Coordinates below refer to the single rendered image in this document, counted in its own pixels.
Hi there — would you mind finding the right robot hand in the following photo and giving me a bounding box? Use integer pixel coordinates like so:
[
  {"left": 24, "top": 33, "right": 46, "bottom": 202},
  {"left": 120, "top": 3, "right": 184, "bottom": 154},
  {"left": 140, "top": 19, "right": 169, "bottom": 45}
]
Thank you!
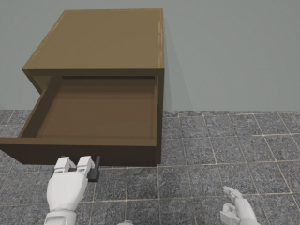
[{"left": 220, "top": 186, "right": 257, "bottom": 225}]

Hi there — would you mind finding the drawer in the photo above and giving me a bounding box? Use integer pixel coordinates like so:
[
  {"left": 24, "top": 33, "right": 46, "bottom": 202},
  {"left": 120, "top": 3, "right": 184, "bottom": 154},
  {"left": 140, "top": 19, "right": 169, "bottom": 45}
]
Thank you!
[{"left": 0, "top": 76, "right": 158, "bottom": 167}]

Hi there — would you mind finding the handle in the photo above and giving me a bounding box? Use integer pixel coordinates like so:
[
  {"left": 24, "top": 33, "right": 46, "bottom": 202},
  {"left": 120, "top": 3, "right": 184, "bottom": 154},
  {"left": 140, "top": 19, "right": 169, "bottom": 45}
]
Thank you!
[{"left": 51, "top": 156, "right": 101, "bottom": 183}]

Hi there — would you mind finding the cabinet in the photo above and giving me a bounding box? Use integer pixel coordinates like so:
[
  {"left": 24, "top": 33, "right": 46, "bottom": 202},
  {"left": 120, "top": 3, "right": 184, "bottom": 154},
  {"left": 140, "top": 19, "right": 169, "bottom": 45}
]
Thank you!
[{"left": 22, "top": 8, "right": 165, "bottom": 164}]

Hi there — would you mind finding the left robot forearm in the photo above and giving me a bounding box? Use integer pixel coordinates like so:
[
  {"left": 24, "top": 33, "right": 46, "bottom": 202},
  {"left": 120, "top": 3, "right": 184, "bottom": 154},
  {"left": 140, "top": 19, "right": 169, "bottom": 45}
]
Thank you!
[{"left": 44, "top": 209, "right": 77, "bottom": 225}]

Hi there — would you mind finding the left robot hand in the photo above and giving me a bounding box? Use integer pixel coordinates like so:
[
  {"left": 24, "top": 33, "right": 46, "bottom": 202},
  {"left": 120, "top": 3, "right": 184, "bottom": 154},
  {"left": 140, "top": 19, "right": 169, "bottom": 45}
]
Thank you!
[{"left": 46, "top": 156, "right": 95, "bottom": 212}]

